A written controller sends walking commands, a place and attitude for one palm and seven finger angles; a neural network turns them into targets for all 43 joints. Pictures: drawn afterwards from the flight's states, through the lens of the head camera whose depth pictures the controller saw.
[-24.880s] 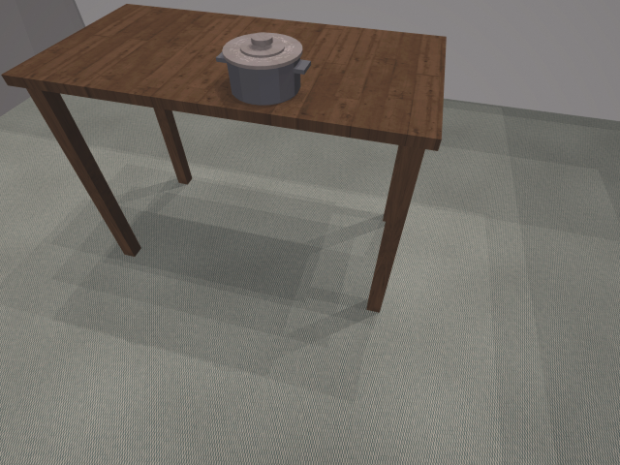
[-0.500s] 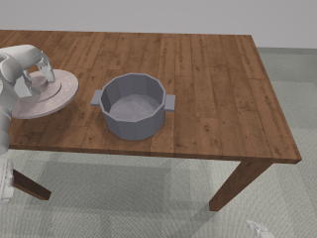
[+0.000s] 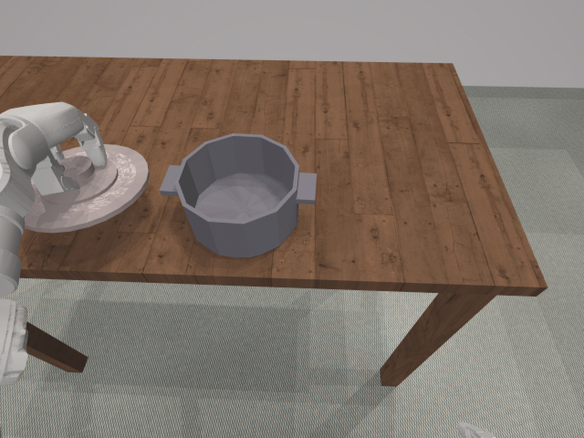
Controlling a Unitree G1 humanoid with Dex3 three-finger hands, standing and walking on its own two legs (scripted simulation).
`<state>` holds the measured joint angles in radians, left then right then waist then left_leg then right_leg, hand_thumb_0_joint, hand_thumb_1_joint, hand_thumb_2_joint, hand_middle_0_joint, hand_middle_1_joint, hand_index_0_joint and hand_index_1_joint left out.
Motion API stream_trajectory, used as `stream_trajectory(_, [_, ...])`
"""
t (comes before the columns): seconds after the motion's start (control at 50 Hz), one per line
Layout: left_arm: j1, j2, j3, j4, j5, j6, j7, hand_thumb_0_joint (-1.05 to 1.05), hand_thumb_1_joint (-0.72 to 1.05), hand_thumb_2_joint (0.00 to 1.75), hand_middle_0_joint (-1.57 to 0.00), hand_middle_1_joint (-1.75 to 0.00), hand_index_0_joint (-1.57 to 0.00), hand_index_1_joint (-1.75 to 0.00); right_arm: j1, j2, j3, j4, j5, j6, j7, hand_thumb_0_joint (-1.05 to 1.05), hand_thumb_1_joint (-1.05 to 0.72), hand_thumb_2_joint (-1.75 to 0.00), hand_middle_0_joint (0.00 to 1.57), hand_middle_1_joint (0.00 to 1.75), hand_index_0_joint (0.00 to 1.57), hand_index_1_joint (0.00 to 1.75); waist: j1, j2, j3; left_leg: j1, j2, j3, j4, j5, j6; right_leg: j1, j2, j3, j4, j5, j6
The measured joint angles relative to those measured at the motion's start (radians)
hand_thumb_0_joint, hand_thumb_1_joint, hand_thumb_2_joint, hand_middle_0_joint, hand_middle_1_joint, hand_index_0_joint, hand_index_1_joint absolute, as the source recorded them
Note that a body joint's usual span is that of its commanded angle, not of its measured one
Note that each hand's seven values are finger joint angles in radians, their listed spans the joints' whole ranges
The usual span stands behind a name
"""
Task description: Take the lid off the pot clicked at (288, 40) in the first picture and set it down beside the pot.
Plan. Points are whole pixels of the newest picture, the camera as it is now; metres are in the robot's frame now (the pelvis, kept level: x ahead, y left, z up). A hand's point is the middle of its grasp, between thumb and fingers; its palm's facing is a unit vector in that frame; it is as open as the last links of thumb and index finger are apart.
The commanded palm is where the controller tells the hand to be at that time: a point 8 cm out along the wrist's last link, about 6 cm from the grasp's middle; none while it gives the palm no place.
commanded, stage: lower the lid onto the table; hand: left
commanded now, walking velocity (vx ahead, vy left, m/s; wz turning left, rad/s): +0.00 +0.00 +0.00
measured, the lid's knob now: (73, 169) +0.46 +0.30 +0.12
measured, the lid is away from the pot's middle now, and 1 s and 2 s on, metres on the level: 0.23 0.23 0.23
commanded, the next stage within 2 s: open the fingers wide in 0.98 s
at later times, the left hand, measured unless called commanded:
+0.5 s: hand (77, 183) +0.44 +0.29 +0.11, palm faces -0.47 -0.09 -0.88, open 7.9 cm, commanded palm +0.45 +0.30 +0.18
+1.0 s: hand (83, 187) +0.45 +0.30 +0.09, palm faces -0.49 -0.10 -0.86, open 7.9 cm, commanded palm +0.46 +0.31 +0.14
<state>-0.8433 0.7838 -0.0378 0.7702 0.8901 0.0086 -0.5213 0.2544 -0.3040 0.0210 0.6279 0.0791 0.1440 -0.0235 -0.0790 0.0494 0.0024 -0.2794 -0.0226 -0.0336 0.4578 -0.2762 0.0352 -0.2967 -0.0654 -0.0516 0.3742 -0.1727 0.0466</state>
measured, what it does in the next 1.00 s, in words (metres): stands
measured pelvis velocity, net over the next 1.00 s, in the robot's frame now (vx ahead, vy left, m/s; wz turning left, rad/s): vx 0.00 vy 0.01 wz -0.02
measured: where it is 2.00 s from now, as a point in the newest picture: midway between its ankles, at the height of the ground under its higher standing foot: outside the picture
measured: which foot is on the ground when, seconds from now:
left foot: down 0.00-1.00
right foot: down 0.00-1.00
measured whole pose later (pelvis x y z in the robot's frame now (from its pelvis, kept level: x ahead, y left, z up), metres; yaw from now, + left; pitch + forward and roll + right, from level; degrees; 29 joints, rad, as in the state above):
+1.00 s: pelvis +0.00 +0.01 -0.01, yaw -1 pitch +10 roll -2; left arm -0.93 0.78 -0.05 1.05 0.92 -0.11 -0.45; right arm 0.28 -0.29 0.02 0.66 0.08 0.17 -0.04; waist -0.10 0.03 -0.04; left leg -0.41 -0.02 -0.01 0.57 -0.33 0.04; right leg -0.43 -0.06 -0.03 0.47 -0.21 0.05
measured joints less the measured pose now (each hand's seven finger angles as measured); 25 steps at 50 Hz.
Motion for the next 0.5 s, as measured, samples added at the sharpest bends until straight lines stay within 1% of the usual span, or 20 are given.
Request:
stream_trajectory(0.06, [-0.003, -0.006, -0.011, 0.023, -0.007, -0.003, 0.001, 0.0, 0.12, 0.96, -0.71, -0.79, -0.72, -0.82, 0.0, -0.003, 0.0, 0.006, 0.002, 0.006, 0.0, 0.01, -0.91, -0.9, 0.2, 0.3, 0.2, 0.3, 0.002, 0.0, 0.001, -0.005, 0.0, 0.0, 0.007, -0.002, 0.0, -0.004, 0.001, 0.0, 0.003, 0.0, 0.0])
stream_trajectory(0.14, [-0.006, -0.014, -0.032, 0.031, -0.001, -0.008, 0.0, 0.0, 0.12, 0.96, -0.71, -0.79, -0.72, -0.82, 0.0, -0.003, 0.0, 0.01, 0.002, 0.005, -0.007, 0.01, -0.91, -0.9, 0.2, 0.3, 0.2, 0.3, 0.004, -0.003, 0.006, -0.01, 0.0, -0.001, 0.01, -0.001, 0.001, -0.008, 0.0, -0.001, 0.007, 0.001, -0.002])
stream_trajectory(0.24, [-0.019, -0.021, -0.028, 0.07, -0.006, -0.036, 0.01, 0.0, 0.12, 0.96, -0.71, -0.79, -0.72, -0.81, -0.004, 0.0, 0.005, 0.02, 0.001, -0.004, -0.015, 0.01, -0.91, -0.9, 0.2, 0.3, 0.2, 0.3, 0.002, -0.007, 0.003, -0.019, 0.0, 0.0, 0.018, -0.004, 0.0, -0.017, 0.001, 0.001, 0.014, -0.001, 0.0])
stream_trajectory(0.32, [-0.052, -0.021, -0.048, 0.13, 0.007, -0.041, 0.017, 0.0, 0.12, 0.96, -0.71, -0.79, -0.72, -0.82, -0.002, 0.004, 0.006, 0.024, 0.004, -0.008, -0.02, 0.01, -0.91, -0.9, 0.2, 0.3, 0.2, 0.3, -0.002, -0.013, -0.001, -0.029, 0.002, 0.002, 0.028, -0.009, 0.0, -0.029, 0.002, 0.003, 0.025, -0.006, -0.001])
stream_trajectory(0.4, [-0.061, -0.017, -0.044, 0.157, 0.019, -0.057, 0.024, 0.0, 0.12, 0.96, -0.71, -0.79, -0.71, -0.81, 0.004, 0.004, 0.006, 0.026, 0.001, -0.008, -0.023, 0.01, -0.91, -0.9, 0.2, 0.3, 0.2, 0.3, -0.007, -0.015, -0.002, -0.041, 0.003, 0.005, 0.036, -0.014, 0.001, -0.042, 0.003, 0.007, 0.033, -0.009, -0.001])
stream_trajectory(0.5, [-0.048, -0.008, -0.016, 0.17, 0.02, -0.079, 0.032, 0.0, 0.12, 0.96, -0.71, -0.79, -0.71, -0.81, 0.014, 0.003, 0.002, 0.03, -0.001, -0.005, -0.024, 0.01, -0.91, -0.9, 0.2, 0.3, 0.21, 0.3, -0.016, -0.014, -0.008, -0.052, 0.004, 0.009, 0.044, -0.02, 0.002, -0.054, 0.004, 0.012, 0.039, -0.013, 0.003])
